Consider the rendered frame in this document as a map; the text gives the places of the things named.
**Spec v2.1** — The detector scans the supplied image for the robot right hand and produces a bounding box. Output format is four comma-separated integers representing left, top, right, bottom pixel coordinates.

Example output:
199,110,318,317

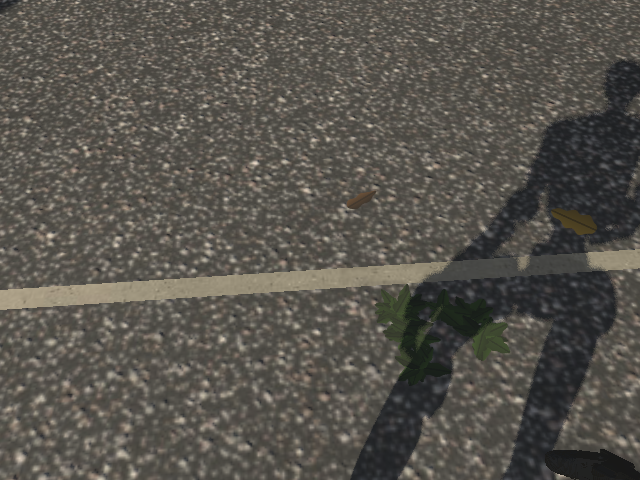
545,449,640,480

